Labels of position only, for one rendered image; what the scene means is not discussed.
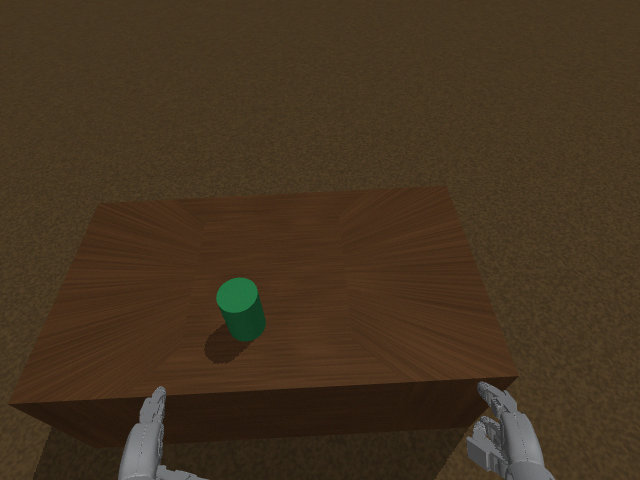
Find can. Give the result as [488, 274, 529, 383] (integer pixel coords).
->
[216, 278, 266, 342]

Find right robot hand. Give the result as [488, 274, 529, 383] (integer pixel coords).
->
[466, 382, 545, 479]

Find right robot arm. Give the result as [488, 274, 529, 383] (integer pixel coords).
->
[505, 461, 555, 480]

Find left robot hand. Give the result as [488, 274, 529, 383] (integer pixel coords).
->
[118, 386, 208, 480]

